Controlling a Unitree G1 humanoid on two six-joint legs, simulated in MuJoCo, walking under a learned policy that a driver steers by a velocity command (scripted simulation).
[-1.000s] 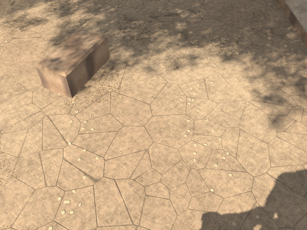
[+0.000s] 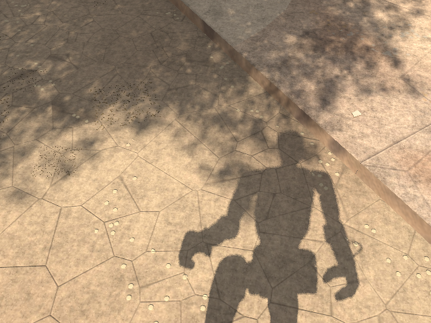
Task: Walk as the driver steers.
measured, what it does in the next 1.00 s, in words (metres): walks ahead: right foot, then left foot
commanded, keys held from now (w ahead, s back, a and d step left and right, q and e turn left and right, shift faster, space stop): w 0.98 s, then no key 0.02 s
